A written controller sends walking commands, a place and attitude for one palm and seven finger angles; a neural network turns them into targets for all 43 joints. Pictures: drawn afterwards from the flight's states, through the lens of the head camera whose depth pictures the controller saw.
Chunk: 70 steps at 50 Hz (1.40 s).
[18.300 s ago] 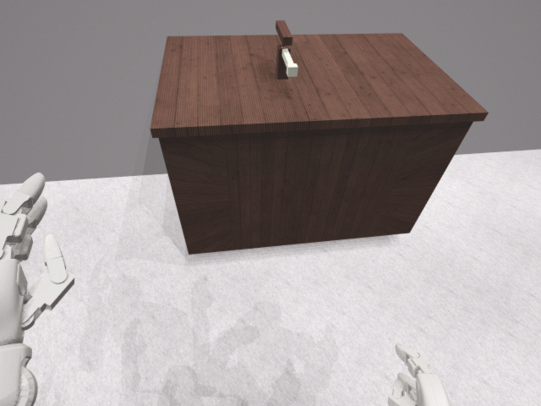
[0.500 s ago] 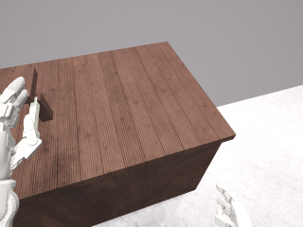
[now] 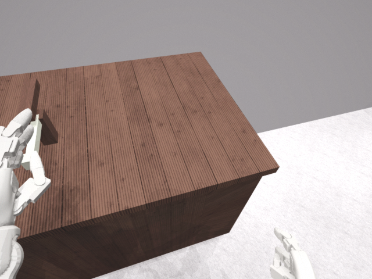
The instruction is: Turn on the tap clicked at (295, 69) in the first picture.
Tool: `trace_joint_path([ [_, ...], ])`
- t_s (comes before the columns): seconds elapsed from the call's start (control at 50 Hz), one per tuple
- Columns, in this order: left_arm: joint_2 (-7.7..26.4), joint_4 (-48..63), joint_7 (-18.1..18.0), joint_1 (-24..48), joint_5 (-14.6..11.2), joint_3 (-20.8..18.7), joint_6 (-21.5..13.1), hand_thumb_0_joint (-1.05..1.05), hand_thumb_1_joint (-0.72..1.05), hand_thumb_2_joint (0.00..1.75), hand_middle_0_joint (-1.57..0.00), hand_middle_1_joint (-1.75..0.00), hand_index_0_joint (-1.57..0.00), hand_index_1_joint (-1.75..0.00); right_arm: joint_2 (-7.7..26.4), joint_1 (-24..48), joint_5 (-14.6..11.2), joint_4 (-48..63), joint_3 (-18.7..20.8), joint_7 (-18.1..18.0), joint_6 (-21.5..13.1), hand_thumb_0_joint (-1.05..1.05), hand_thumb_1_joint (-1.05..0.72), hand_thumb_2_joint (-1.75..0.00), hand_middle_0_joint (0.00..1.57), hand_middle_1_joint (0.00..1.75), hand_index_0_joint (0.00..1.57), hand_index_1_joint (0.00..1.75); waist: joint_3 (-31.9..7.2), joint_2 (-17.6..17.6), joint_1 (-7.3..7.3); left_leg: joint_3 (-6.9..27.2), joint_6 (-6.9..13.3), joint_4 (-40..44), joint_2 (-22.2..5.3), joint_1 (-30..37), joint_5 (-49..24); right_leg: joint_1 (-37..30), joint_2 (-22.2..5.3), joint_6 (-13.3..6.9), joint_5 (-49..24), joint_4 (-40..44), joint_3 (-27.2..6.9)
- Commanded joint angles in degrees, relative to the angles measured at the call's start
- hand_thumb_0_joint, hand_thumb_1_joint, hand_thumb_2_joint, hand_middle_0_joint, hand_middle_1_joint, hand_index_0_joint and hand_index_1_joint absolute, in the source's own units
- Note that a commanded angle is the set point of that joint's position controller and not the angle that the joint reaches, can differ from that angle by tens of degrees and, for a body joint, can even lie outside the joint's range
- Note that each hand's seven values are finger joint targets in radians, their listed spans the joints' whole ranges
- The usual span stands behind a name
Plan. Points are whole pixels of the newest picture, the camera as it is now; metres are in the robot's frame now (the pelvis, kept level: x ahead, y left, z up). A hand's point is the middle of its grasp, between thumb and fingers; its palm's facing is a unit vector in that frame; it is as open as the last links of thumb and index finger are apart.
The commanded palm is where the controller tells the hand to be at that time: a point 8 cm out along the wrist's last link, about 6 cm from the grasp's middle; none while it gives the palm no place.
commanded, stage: look again from close up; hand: left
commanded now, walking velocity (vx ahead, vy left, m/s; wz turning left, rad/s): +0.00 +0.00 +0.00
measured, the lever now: (31, 161) +0.32 +0.37 +0.05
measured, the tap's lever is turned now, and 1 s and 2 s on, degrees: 0 0 0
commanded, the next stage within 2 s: come to a stop and stand still in 0.38 s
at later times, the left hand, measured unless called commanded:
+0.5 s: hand (29, 175) +0.23 +0.27 +0.16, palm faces +0.38 -0.86 -0.35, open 7.4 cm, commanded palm +0.17 +0.31 +0.17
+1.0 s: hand (37, 195) +0.21 +0.26 +0.14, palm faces +0.37 -0.85 -0.37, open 7.4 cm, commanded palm +0.15 +0.28 +0.17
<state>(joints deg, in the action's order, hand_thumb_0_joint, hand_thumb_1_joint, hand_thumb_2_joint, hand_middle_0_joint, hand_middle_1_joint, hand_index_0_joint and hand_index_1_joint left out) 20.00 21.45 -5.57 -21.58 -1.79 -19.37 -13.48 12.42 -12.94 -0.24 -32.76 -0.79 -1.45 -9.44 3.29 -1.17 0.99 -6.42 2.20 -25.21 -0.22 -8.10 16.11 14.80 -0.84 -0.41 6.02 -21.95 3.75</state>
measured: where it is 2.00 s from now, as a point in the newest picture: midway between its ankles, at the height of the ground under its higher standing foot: outside the picture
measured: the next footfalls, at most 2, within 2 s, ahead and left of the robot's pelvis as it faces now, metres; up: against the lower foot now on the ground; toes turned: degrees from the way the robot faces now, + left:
none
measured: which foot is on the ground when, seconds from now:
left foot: down 0.00-1.00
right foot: down 0.00-1.00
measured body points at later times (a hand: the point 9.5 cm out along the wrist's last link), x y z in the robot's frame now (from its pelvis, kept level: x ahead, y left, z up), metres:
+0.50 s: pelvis +0.01 +0.02 +0.00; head +0.04 +0.05 +0.45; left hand +0.21 +0.32 +0.18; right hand +0.20 -0.19 -0.07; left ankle -0.02 +0.09 -0.74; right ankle +0.06 -0.12 -0.74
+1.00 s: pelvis -0.01 +0.00 -0.01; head +0.01 +0.02 +0.44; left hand +0.18 +0.30 +0.16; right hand +0.16 -0.21 -0.08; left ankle -0.02 +0.09 -0.74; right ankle +0.06 -0.12 -0.74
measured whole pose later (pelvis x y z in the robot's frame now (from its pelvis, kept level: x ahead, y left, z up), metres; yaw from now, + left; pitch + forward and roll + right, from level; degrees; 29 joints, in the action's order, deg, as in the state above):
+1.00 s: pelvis -0.01 +0.00 -0.01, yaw +1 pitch -3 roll +0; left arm 21.5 21.1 -4.5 -23.7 -3.5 -20.0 -14.0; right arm 10.5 -13.8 -0.5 -32.9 -1.5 -1.0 -8.0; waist 4.5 -2.0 1.0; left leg -6.0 2.7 -28.8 0.9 -8.5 17.7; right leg 15.9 -2.5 -0.2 9.3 -28.2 4.5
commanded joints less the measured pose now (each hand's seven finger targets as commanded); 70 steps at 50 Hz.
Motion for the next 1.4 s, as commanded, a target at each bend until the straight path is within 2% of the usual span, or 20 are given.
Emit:
trace_joint_path([
  [0.0, 10.65, 15.76, -0.91, 3.25, -0.52, -7.63, -4.07, 0.0, 0.9, 0.9, -0.2, -0.3, -0.2, -0.3, 6.29, 4.5, -0.19, 8.86, 2.59, -0.3, -2.96, 0.0, -0.9, -0.9, 0.2, 0.3, 0.2, 0.3, -8.45, 2.49, 0.8, 5.84, -1.3, 6.01, -3.69, -6.36, -7.87, -11.94, -3.15, -0.45, -3.52, 1.08, -5.16],
  [0.18, 10.46, 18.3, -0.96, 1.72, -0.59, -7.71, -3.63, 0.0, 0.9, 0.9, -0.2, -0.3, -0.2, -0.3, 6.27, 4.67, -0.49, 8.34, 3.05, -0.02, -2.81, 0.0, -0.9, -0.9, 0.2, 0.3, 0.2, 0.3, -9.07, 4.67, 0.39, 6.08, -3.0, 4.84, -4.38, -3.45, -16.37, -11.78, -3.12, -0.87, -12.95, -1.92, -4.29],
  [0.58, 10.13, 19.21, -1.11, 2.39, -1.09, -7.29, -2.76, 0.0, 0.9, 0.9, -0.2, -0.3, -0.2, -0.3, 6.09, 5.96, -0.58, 9.26, 3.01, -0.18, -0.57, 0.0, -0.9, -0.9, 0.2, 0.3, 0.2, 0.3, -7.79, 5.86, 0.3, 7.04, -5.73, 6.27, -5.39, -3.41, -20.43, -11.91, -2.24, -0.92, -10.96, -3.08, -2.12],
  [0.6, 53.17, 31.68, -0.91, 64.02, 10.91, -38.39, -7.69, 0.0, 0.9, 0.9, -0.2, -0.3, -0.2, -0.3, 8.29, -1.75, 4.29, 7.25, 2.12, 0.15, -3.5, 0.0, -0.9, -0.9, 0.2, 0.3, 0.2, 0.3, -3.82, 6.51, 0.63, 6.03, -0.04, -3.82, -7.31, -18.28, -18.49, -13.45, -0.43, -1.18, -6.35, -9.31, -2.14],
  [0.62, 18.11, -4.72, 2.27, 28.67, 2.69, -16.45, -5.21, 0.0, 0.9, 0.9, -0.2, -0.3, -0.2, -0.3, 0.04, 2.61, 1.1, 3.78, 1.07, 0.54, -3.6, 0.0, -0.9, -0.9, 0.2, 0.3, 0.2, 0.3, -12.7, 2.44, 1.76, 8.39, -2.65, 0.0, -3.51, -6.4, -23.46, -6.91, -5.16, -5.35, -9.96, -5.01, -2.85],
  [0.64, 14.9, 5.12, 1.98, 14.17, 0.5, -11.6, -5.31, 0.0, 0.9, 0.9, -0.2, -0.3, -0.2, -0.3, 3.69, 1.02, 0.67, 7.76, 2.88, 0.5, -4.0, 0.0, -0.9, -0.9, 0.2, 0.3, 0.2, 0.3, -10.16, 6.1, 1.63, 6.25, -4.14, 1.1, -4.58, 0.05, -28.58, -8.18, -3.72, -4.02, -18.15, -3.86, -8.2],
  [0.66, 10.48, 4.32, 1.45, 10.21, -0.25, -8.52, -4.63, 0.0, 0.9, 0.9, -0.2, -0.3, -0.2, -0.3, 6.52, 0.36, 0.15, 8.03, 3.99, 0.81, -4.0, 0.0, -0.9, -0.9, 0.2, 0.3, 0.2, 0.3, -12.9, 9.85, 0.61, 6.48, -4.92, 2.08, -4.69, 2.03, -30.68, -9.44, -3.61, -3.35, -14.71, -6.54, -6.71],
  [0.68, 5.69, 7.78, 1.86, 7.18, -1.41, -4.2, -4.95, 0.0, 0.9, 0.9, -0.2, -0.3, -0.2, -0.3, 5.31, 3.12, -0.68, 8.2, 3.92, 1.75, -4.1, 0.0, -0.9, -0.9, 0.2, 0.3, 0.2, 0.3, -14.57, 16.82, 0.7, 6.18, -4.97, 1.44, -5.83, 7.06, -40.29, -5.34, -2.65, -2.36, -9.76, -10.06, -3.2],
  [0.72, 5.66, 13.86, 1.94, 2.13, -1.14, -2.25, -4.95, 0.0, 0.9, 0.9, -0.2, -0.3, -0.2, -0.3, 6.1, 2.61, 0.19, 8.9, 3.88, 3.54, -3.55, 0.0, -0.9, -0.9, 0.2, 0.3, 0.2, 0.3, -12.68, 16.4, 1.08, 6.92, -3.88, 1.81, -8.89, 6.03, -44.71, -2.98, -1.9, -1.29, 2.41, -11.75, -0.65],
  [0.76, 6.4, 15.16, 1.44, 0.17, -1.18, -2.36, -4.48, 0.0, 0.9, 0.9, -0.2, -0.3, -0.2, -0.3, 6.1, 3.63, -0.3, 9.72, 3.46, 3.84, -3.26, 0.0, -0.9, -0.9, 0.2, 0.3, 0.2, 0.3, -10.75, 7.29, 1.39, 6.5, -3.22, 1.45, -8.38, -3.19, -34.07, -9.74, -2.25, -1.1, -3.45, -9.24, -0.93],
  [0.82, 11.44, 12.64, -0.3, 0.47, -1.92, -8.27, -4.17, 0.0, 0.9, 0.9, -0.2, -0.3, -0.2, -0.3, 6.41, 4.58, -0.86, 10.14, 3.14, 2.26, -2.58, 0.0, -0.9, -0.9, 0.2, 0.3, 0.2, 0.3, -9.17, -7.6, 0.83, 6.79, -4.12, 0.05, -5.06, -8.79, -19.77, -13.64, -3.92, -1.55, -14.13, -5.83, -2.03],
  [0.84, 12.1, 11.88, -0.53, 1.76, -2.26, -9.81, -4.28, 0.0, 0.9, 0.9, -0.2, -0.3, -0.2, -0.3, 6.48, 4.66, -0.98, 9.93, 3.47, 1.46, -2.5, 0.0, -0.9, -0.9, 0.2, 0.3, 0.2, 0.3, -8.41, -9.09, 0.41, 6.78, -3.99, 0.41, -3.91, -8.13, -14.07, -11.58, -4.78, -2.22, -12.62, -5.0, -3.88],
  [0.86, 13.28, 11.88, -0.74, 2.73, -2.52, -11.47, -4.51, 0.0, 0.9, 0.9, -0.2, -0.3, -0.2, -0.3, 6.26, 4.98, -0.93, 9.96, 3.41, 0.68, -2.37, 0.0, -0.9, -0.9, 0.2, 0.3, 0.2, 0.3, -7.9, -8.91, 0.35, 7.47, -3.52, 1.45, -3.37, -7.73, -9.26, -9.82, -5.15, -2.32, -8.4, -3.83, -5.16],
  [0.88, 16.83, 13.9, -1.27, 4.76, -2.49, -14.42, -4.61, 0.0, 0.9, 0.9, -0.2, -0.3, -0.2, -0.3, 6.4, 6.04, -1.01, 9.83, 3.14, -0.01, -1.85, 0.0, -0.9, -0.9, 0.2, 0.3, 0.2, 0.3, -6.77, -3.18, 0.26, 7.36, -3.02, 3.0, -3.22, -7.05, -7.22, -7.84, -4.95, -2.03, -4.7, -3.49, -5.67],
  [0.92, 13.56, 13.49, -1.11, 5.77, -2.61, -11.54, -5.04, 0.0, 0.9, 0.9, -0.2, -0.3, -0.2, -0.3, 5.18, 5.98, -0.84, 10.17, 2.51, -0.63, -1.76, 0.0, -0.9, -0.9, 0.2, 0.3, 0.2, 0.3, -5.66, 4.82, 0.57, 7.38, -1.55, 5.64, -4.0, -9.45, -1.74, -8.36, -4.35, -1.22, 1.77, -2.98, -5.84],
  [0.96, 12.42, 14.61, -1.05, 7.84, -2.21, -9.85, -5.37, 0.0, 0.9, 0.9, -0.2, -0.3, -0.2, -0.3, 5.06, 5.36, -0.8, 9.72, 2.18, -0.73, -2.53, 0.0, -0.9, -0.9, 0.2, 0.3, 0.2, 0.3, -4.7, 8.04, 0.83, 7.53, -0.43, 7.25, -4.58, -12.79, 4.56, -9.9, -4.02, -0.83, 6.51, -2.73, -5.96],
  [1.12, 7.57, 11.52, -1.26, 6.39, -0.75, -3.42, -4.85, 0.0, 0.9, 0.9, -0.2, -0.3, -0.2, -0.3, 6.3, 3.09, -0.27, 7.66, 2.51, -0.31, -4.84, 0.0, -0.9, -0.9, 0.2, 0.3, 0.2, 0.3, -4.47, -0.82, 0.72, 5.79, -0.56, 3.84, -2.05, -7.27, 5.51, -4.68, -4.69, -0.52, 16.85, 7.12, -9.53],
  [1.2, 8.25, 9.24, -1.38, 5.83, -0.48, -4.47, -4.44, 0.0, 0.9, 0.9, -0.2, -0.3, -0.2, -0.3, 6.53, 3.18, -0.27, 7.39, 2.32, -0.38, -4.01, 0.0, -0.9, -0.9, 0.2, 0.3, 0.2, 0.3, -3.49, 0.46, 0.41, 6.3, -0.73, 5.45, -2.38, -8.17, 4.69, -4.4, -4.4, -0.47, 17.36, 7.36, -8.56],
  [1.28, 12.01, 13.99, -1.47, 5.71, -0.42, -8.23, -4.83, 0.0, 0.9, 0.9, -0.2, -0.3, -0.2, -0.3, 6.2, 4.23, -0.48, 8.13, 2.49, -0.42, -3.82, 0.0, -0.9, -0.9, 0.2, 0.3, 0.2, 0.3, -5.33, 2.62, 0.81, 6.56, -0.96, 6.19, -2.75, -8.23, 0.42, -8.55, -3.54, -0.44, 9.58, 5.16, -7.69],
  [1.38, 11.67, 19.09, -1.21, 4.02, -0.75, -8.12, -5.17, 0.0, 0.9, 0.9, -0.2, -0.3, -0.2, -0.3, 6.06, 4.59, -0.38, 8.53, 2.66, -0.13, -4.32, 0.0, -0.9, -0.9, 0.2, 0.3, 0.2, 0.3, -9.02, 5.06, 0.83, 6.42, -1.52, 5.53, -3.04, -6.74, -7.62, -13.83, -3.02, -0.49, -4.33, 0.73, -5.57],
])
